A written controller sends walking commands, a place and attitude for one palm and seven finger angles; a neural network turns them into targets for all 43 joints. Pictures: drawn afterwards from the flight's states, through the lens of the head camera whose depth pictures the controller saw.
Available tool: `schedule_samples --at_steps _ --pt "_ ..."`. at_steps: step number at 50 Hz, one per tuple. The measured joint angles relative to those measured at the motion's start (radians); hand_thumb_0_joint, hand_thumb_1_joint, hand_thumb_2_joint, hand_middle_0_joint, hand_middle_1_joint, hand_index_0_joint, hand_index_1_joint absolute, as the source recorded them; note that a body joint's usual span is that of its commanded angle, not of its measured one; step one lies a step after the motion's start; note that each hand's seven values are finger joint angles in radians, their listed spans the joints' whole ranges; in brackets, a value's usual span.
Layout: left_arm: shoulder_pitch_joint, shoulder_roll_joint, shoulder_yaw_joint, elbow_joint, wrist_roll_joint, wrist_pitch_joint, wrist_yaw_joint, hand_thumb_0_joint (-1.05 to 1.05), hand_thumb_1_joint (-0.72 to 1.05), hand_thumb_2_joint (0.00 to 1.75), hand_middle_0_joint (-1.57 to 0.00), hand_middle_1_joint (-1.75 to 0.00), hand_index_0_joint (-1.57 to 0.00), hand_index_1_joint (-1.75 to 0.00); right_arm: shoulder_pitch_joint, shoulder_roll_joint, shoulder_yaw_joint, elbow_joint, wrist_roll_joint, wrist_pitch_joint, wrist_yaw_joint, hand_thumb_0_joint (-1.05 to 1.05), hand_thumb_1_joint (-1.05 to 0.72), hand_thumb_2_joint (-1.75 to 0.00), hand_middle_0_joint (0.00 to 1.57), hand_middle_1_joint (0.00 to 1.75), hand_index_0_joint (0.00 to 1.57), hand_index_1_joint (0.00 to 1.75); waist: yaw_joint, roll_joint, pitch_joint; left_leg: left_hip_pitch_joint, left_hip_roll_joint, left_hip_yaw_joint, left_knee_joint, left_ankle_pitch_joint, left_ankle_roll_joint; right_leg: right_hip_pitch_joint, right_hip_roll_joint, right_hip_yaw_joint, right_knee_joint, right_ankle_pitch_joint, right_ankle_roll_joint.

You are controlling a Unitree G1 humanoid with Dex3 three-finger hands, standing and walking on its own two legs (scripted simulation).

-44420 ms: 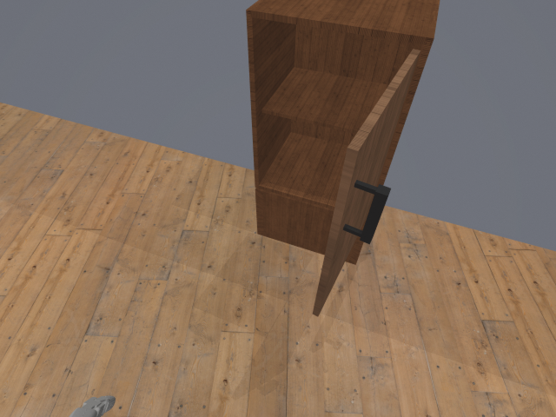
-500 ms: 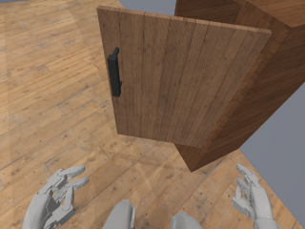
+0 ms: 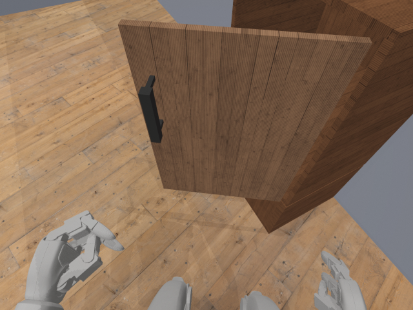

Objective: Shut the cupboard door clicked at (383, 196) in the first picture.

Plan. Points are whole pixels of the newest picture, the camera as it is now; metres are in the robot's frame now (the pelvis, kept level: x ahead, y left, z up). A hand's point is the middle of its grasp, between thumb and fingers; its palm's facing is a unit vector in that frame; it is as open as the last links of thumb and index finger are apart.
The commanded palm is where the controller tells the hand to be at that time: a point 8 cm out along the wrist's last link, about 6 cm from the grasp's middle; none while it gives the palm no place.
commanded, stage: raise the hand and make a fist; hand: left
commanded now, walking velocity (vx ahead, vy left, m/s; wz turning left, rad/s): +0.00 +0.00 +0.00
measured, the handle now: (154, 110) +0.49 +0.16 +0.08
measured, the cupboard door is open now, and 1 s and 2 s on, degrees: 55 55 55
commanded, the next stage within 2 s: bring the fist close to the handle in 0.94 s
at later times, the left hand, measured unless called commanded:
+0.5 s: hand (98, 242) +0.21 +0.19 +0.07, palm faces -0.05 -1.00 -0.03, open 3.1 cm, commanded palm +0.20 +0.25 +0.08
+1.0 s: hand (105, 233) +0.23 +0.19 +0.08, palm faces -0.04 -1.00 -0.03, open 3.1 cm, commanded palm +0.20 +0.24 +0.08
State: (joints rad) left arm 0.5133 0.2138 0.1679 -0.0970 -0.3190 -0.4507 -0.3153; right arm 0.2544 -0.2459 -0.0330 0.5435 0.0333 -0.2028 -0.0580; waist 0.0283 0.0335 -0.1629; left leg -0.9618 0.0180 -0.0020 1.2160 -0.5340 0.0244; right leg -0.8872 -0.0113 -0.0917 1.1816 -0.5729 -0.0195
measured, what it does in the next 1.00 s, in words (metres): stands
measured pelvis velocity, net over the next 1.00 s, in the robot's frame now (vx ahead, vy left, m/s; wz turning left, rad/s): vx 0.00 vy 0.00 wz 0.00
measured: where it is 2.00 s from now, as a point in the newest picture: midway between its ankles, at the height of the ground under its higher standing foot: outside the picture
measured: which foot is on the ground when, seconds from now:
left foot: down 0.00-1.00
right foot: down 0.00-1.00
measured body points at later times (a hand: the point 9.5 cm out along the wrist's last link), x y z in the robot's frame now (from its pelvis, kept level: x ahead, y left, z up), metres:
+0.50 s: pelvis +0.00 +0.01 +0.02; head +0.05 +0.02 +0.47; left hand +0.21 +0.25 +0.08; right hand +0.18 -0.22 -0.05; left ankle +0.03 +0.10 -0.64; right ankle +0.00 -0.11 -0.64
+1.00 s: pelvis +0.00 +0.00 +0.02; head +0.05 +0.00 +0.47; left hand +0.22 +0.24 +0.08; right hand +0.18 -0.24 -0.05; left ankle +0.03 +0.10 -0.64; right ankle +0.00 -0.11 -0.64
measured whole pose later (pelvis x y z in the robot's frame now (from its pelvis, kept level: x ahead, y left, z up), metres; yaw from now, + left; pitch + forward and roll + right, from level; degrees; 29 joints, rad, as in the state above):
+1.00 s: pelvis +0.00 +0.00 +0.02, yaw +0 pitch +13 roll -2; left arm 0.37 0.25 0.15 -0.01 -0.29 -0.35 -0.29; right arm 0.26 -0.25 0.02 0.50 0.04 -0.15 -0.04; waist 0.00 0.04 -0.15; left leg -0.85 0.02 0.00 1.12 -0.50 0.03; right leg -0.77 0.00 -0.09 1.07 -0.53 -0.02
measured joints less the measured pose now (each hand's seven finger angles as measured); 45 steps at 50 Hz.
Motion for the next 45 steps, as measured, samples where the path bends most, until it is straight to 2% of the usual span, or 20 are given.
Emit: schedule_samples --at_steps 3,6,11,14,21,29,36,38,45 --pt "-0.027 0.010 -0.044 0.023 0.020 0.025 -0.023 0.01 0.90 0.90 -0.97 -1.15 -0.97 -1.15 -0.023 -0.011 0.003 -0.014 0.004 0.000 -0.005 0.02 -0.91 -0.90 0.20 0.30 0.20 0.30 -0.007 -0.001 0.009 -0.013 0.000 0.000 0.011 0.001 0.006 -0.010 0.000 0.000 0.006 0.004 0.004" --pt "-0.043 0.029 -0.060 0.015 0.036 0.064 -0.013 0.01 0.90 0.90 -1.03 -1.21 -1.03 -1.21 -0.036 -0.001 0.007 -0.034 0.005 0.006 -0.009 0.02 -0.91 -0.90 0.20 0.30 0.20 0.30 -0.013 -0.009 0.014 -0.006 0.004 0.004 0.007 0.004 0.009 -0.005 0.004 0.005 -0.002 0.012 0.006" --pt "-0.044 0.039 -0.020 -0.039 0.025 0.076 0.059 0.02 0.90 0.90 -1.12 -1.31 -1.12 -1.31 -0.029 0.025 0.024 -0.057 0.006 0.025 -0.004 0.02 -0.91 -0.90 0.20 0.30 0.20 0.30 -0.015 -0.008 0.005 0.045 0.005 0.005 -0.030 0.014 0.011 0.049 0.007 0.005 -0.047 0.028 0.009" --pt "-0.051 0.032 -0.007 -0.033 0.027 0.079 0.080 0.01 0.90 0.90 -1.18 -1.37 -1.18 -1.37 -0.019 0.028 0.041 -0.063 0.006 0.035 0.004 0.02 -0.91 -0.90 0.20 0.30 0.20 0.30 -0.015 0.003 -0.005 0.071 0.001 0.002 -0.054 0.022 0.013 0.079 0.004 0.002 -0.076 0.038 0.013" --pt "-0.096 0.038 -0.057 0.065 0.054 0.135 0.039 0.01 0.90 0.90 -1.26 -1.46 -1.26 -1.46 -0.004 0.016 0.073 -0.074 0.001 0.032 0.004 0.01 -0.91 -0.90 0.20 0.30 0.20 0.30 -0.024 0.006 0.011 0.090 -0.003 0.002 -0.080 0.037 0.018 0.100 0.001 0.002 -0.103 0.053 0.017" --pt "-0.131 0.053 -0.003 0.024 0.030 0.077 0.072 0.01 0.90 0.90 -1.29 -1.49 -1.29 -1.49 0.019 0.006 0.062 -0.040 -0.002 0.027 0.010 0.01 -0.91 -0.90 0.20 0.30 0.20 0.30 -0.027 -0.001 0.017 0.112 0.000 0.000 -0.093 0.036 0.012 0.121 0.006 0.001 -0.118 0.054 0.013" --pt "-0.135 0.043 -0.026 0.099 0.032 0.150 0.029 0.01 0.90 0.90 -1.29 -1.50 -1.29 -1.50 0.026 -0.008 0.055 -0.046 0.005 0.039 0.009 0.02 -0.91 -0.90 0.20 0.30 0.20 0.30 -0.039 0.011 0.013 0.134 -0.002 0.008 -0.122 0.044 0.013 0.137 0.004 0.009 -0.139 0.059 0.014" --pt "-0.127 0.041 -0.034 0.103 0.034 0.151 0.029 0.01 0.90 0.90 -1.29 -1.50 -1.29 -1.50 0.027 -0.008 0.053 -0.051 0.002 0.037 0.007 0.02 -0.91 -0.90 0.20 0.30 0.20 0.30 -0.040 0.006 0.016 0.135 -0.001 0.011 -0.124 0.044 0.011 0.135 0.005 0.012 -0.138 0.058 0.013" --pt "-0.135 0.038 -0.008 0.057 0.027 0.055 0.062 0.01 0.90 0.90 -1.30 -1.50 -1.30 -1.50 0.014 -0.004 0.046 -0.037 -0.005 0.032 0.015 0.02 -0.91 -0.90 0.20 0.30 0.20 0.30 -0.028 -0.007 0.015 0.117 0.003 0.003 -0.099 0.032 0.002 0.118 0.009 0.005 -0.110 0.043 0.004"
